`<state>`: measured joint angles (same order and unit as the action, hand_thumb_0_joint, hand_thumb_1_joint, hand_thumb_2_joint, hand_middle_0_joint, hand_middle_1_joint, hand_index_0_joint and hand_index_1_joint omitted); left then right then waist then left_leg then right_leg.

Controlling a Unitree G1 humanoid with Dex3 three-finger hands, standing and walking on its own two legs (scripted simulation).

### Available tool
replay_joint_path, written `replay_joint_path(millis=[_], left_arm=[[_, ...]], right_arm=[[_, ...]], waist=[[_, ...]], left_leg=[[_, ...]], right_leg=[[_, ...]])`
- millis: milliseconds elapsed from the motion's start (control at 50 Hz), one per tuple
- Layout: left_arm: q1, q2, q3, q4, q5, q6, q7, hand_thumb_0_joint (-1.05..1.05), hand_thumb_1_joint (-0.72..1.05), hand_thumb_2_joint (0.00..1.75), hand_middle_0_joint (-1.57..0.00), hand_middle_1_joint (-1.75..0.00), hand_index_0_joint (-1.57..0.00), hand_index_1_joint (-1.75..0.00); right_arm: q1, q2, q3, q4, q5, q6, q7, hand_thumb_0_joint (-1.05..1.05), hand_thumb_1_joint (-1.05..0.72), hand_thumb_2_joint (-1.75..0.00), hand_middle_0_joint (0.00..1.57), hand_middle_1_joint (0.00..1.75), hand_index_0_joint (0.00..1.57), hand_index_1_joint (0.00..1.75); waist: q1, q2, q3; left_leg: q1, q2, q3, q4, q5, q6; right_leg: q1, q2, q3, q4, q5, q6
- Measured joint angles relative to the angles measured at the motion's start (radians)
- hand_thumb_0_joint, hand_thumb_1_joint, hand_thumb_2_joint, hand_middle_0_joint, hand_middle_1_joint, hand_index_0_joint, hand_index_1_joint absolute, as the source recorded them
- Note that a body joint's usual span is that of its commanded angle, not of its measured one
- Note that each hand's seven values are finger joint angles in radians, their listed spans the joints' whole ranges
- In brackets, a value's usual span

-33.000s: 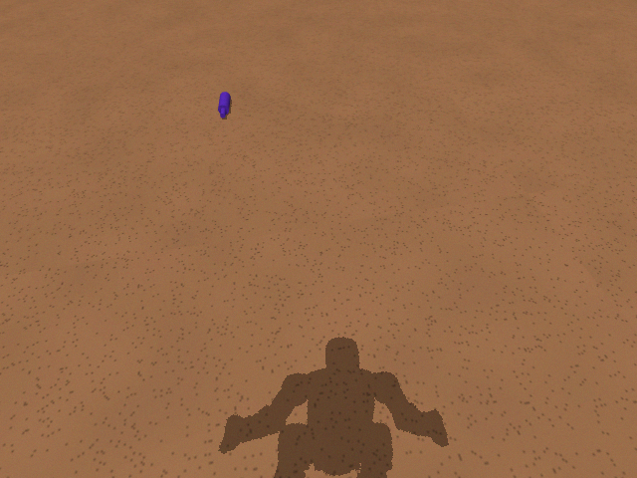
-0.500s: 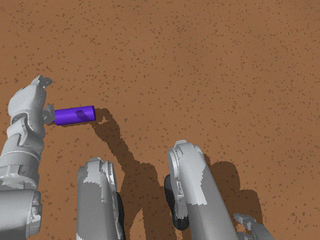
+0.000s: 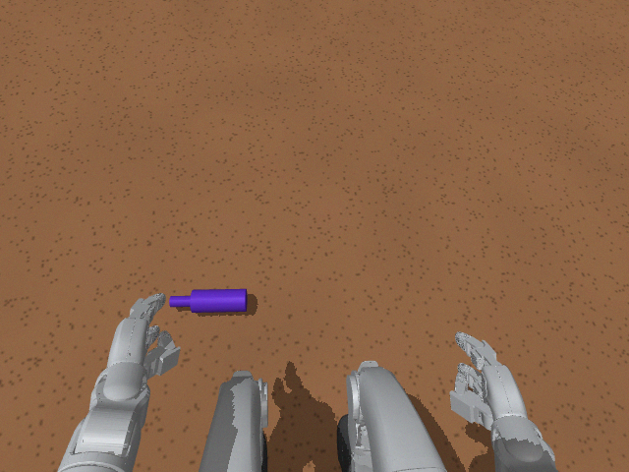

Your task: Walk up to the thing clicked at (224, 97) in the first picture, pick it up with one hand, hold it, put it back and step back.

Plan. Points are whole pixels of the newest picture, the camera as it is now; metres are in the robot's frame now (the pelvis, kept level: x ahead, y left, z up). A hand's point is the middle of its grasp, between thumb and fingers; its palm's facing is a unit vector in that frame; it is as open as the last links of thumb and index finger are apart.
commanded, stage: home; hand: left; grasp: from above
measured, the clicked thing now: (208, 300) +0.51 +0.23 -0.57
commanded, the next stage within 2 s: none
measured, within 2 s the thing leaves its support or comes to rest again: neither
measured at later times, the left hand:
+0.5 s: hand (111, 384) +0.22 +0.19 +0.07, palm faces +0.07 -0.97 -0.22, open 7.4 cm
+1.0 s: hand (109, 387) +0.22 +0.19 +0.07, palm faces +0.07 -0.98 -0.21, open 7.4 cm
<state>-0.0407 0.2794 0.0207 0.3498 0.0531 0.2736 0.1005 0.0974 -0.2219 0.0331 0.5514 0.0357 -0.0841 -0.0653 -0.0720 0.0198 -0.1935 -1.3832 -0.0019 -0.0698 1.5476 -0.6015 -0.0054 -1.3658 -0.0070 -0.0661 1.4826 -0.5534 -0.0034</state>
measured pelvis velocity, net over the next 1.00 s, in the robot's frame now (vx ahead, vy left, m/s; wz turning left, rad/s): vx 0.07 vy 0.01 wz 0.03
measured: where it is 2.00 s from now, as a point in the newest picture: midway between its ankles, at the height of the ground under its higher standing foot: outside the picture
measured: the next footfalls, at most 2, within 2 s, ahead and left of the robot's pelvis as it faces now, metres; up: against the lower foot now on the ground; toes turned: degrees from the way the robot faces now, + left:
none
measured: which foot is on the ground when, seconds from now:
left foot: down 0.00-1.00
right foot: down 0.00-1.00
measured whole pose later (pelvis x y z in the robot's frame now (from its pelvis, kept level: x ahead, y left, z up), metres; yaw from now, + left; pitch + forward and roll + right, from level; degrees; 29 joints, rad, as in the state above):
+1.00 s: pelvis +0.07 +0.01 +0.12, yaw +2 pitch +10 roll -3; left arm 0.50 0.23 0.02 -0.11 -0.05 0.44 0.03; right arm 0.28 -0.22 0.04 0.54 0.00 -0.23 -0.18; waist -0.04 0.04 -0.16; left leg -0.66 0.01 -0.06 0.99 -0.50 0.01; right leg -0.63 0.00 -0.06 0.91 -0.45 0.01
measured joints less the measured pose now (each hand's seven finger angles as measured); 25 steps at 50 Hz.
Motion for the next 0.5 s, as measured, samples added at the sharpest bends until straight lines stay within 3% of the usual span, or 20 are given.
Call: replay_joint_path(millis=[80,180,500], left_arm=[[0.084,-0.027,0.013,-0.068,-0.056,0.037,0.005,0.01,0.9,0.9,-0.21,-0.3,-0.21,-0.3],[0.196,-0.046,0.023,-0.156,-0.093,0.074,0.002,0.01,0.9,0.9,-0.2,-0.3,-0.21,-0.3],[0.544,-0.053,0.004,-0.468,-0.117,0.156,-0.039,0.01,0.91,0.9,-0.2,-0.3,-0.21,-0.3]], right_arm=[[0.043,0.016,0.019,0.001,0.005,-0.016,-0.032,0.0,-0.9,-0.9,0.2,0.3,0.2,0.3],[0.103,0.022,0.028,0.003,0.002,-0.034,-0.068,0.01,-0.9,-0.9,0.2,0.3,0.2,0.3],[0.209,0.002,0.005,-0.042,-0.013,-0.096,-0.12,0.01,-0.9,-0.9,0.2,0.3,0.2,0.3]], waist=[[0.001,0.0,0.009],[-0.004,0.005,0.017],[0.014,0.033,0.012]], left_leg=[[0.134,0.006,-0.001,-0.111,0.019,0.0],[0.297,0.011,0.0,-0.248,0.045,0.002],[0.675,0.016,0.01,-0.542,0.102,0.012]], right_leg=[[0.135,0.005,-0.001,-0.114,0.02,-0.001],[0.301,0.011,-0.001,-0.256,0.049,0.001],[0.686,0.016,0.007,-0.564,0.113,0.011]])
